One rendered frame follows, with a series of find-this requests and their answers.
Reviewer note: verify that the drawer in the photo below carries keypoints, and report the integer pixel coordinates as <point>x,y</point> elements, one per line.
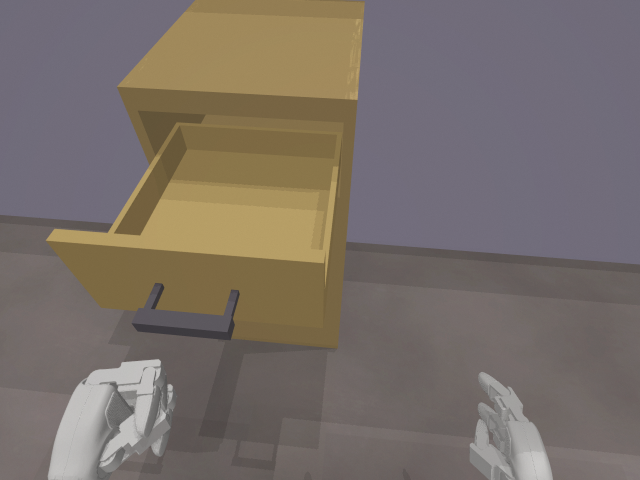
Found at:
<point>221,208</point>

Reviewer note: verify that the left robot hand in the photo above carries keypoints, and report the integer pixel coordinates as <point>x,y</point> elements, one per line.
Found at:
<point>133,399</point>

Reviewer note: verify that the right robot hand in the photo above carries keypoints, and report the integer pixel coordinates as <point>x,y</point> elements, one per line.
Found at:
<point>513,434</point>

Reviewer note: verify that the cabinet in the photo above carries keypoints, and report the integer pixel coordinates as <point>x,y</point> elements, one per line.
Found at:
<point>288,64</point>

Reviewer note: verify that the handle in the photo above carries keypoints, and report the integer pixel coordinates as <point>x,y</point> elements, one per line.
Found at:
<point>151,320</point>

